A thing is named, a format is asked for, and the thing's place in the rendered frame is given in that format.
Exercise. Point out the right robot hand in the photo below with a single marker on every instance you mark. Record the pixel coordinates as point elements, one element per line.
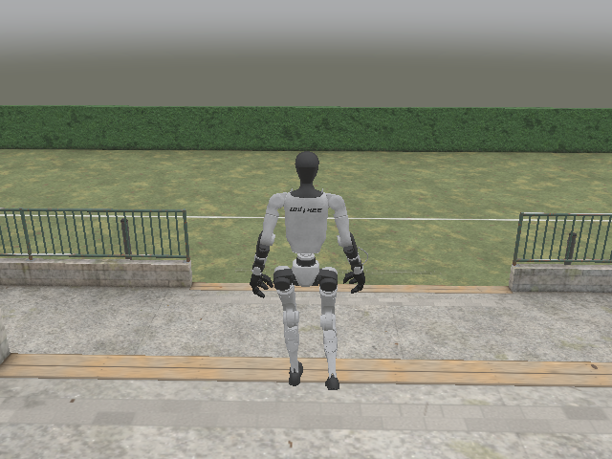
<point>360,278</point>

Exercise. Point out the robot right shin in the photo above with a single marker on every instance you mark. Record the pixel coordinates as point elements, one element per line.
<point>330,342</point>

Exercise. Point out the robot right upper arm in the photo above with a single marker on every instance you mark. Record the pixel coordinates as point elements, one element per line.
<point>336,203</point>

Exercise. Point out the left robot hand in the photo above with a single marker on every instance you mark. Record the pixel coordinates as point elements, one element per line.
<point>257,280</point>

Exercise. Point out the humanoid robot head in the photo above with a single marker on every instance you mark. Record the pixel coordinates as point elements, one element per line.
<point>306,164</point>

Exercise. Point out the robot left upper arm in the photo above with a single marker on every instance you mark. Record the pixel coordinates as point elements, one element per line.
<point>276,201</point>

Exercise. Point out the robot right forearm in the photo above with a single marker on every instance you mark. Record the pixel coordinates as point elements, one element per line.
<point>353,256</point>

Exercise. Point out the robot left forearm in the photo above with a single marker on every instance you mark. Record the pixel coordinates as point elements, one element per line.
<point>260,257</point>

